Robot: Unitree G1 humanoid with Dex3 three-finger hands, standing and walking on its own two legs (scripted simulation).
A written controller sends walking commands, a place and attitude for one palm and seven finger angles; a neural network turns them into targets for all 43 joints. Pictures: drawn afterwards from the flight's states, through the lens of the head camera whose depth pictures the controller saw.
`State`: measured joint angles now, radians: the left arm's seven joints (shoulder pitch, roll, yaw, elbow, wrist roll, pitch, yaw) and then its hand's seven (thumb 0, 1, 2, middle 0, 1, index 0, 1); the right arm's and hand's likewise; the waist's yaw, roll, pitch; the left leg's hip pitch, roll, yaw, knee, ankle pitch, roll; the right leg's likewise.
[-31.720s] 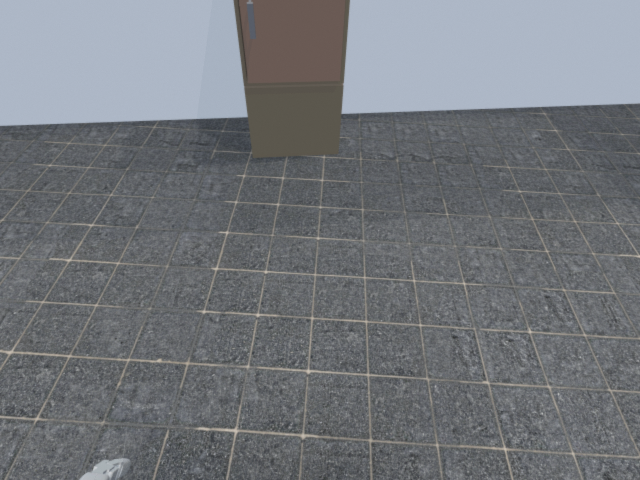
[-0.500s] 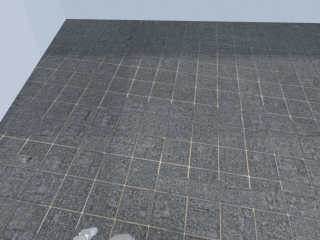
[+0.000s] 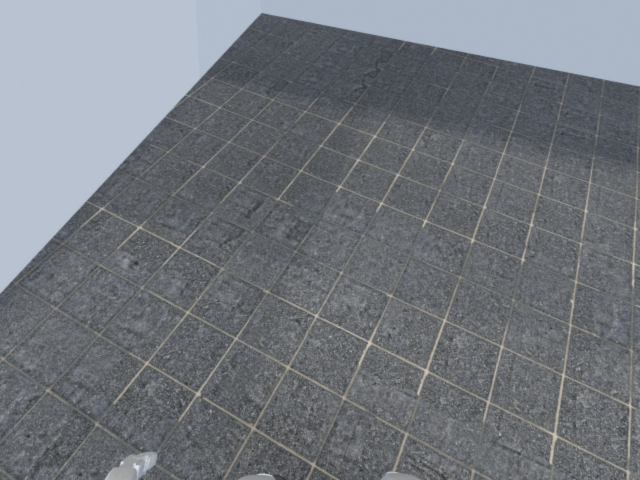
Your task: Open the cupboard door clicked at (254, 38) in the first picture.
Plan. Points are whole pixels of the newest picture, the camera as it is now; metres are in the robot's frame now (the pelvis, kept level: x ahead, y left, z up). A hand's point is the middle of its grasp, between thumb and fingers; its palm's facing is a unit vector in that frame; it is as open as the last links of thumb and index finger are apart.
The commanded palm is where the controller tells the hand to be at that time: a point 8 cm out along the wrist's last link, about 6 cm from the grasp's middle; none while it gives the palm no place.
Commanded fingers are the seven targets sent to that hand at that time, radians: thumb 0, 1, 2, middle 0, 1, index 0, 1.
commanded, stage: turn to face it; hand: left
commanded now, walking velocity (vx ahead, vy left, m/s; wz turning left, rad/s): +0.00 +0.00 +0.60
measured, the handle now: out of the picture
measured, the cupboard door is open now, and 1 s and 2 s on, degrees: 44 44 44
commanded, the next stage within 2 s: none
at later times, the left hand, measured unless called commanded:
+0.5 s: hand out of the picture +0.01 +0.18 -0.19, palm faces +0.34 -0.91 -0.23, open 7.4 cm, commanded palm none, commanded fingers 0.00 0.90 0.90 -0.20 -0.30 -0.20 -0.30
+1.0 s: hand out of the picture -0.01 +0.13 -0.18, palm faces +0.60 -0.77 -0.22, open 7.4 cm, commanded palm none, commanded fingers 0.00 0.90 0.90 -0.20 -0.30 -0.20 -0.30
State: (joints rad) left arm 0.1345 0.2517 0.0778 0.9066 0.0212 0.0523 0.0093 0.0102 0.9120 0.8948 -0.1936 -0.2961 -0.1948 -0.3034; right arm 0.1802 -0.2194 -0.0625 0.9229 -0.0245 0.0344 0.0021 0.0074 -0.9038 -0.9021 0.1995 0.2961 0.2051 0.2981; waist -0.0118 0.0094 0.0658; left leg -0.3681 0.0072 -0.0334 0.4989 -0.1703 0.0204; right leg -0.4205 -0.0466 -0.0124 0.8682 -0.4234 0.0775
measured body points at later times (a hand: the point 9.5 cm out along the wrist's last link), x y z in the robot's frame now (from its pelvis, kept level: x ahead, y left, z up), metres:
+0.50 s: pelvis +0.02 -0.04 -0.01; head +0.07 +0.00 +0.43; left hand +0.00 +0.23 -0.17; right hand +0.23 -0.25 -0.13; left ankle +0.01 +0.08 -0.74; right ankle +0.02 -0.18 -0.68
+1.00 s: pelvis +0.06 -0.07 -0.01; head +0.10 -0.02 +0.43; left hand -0.04 +0.17 -0.16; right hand +0.31 -0.22 -0.14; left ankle +0.00 +0.03 -0.74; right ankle +0.11 -0.19 -0.74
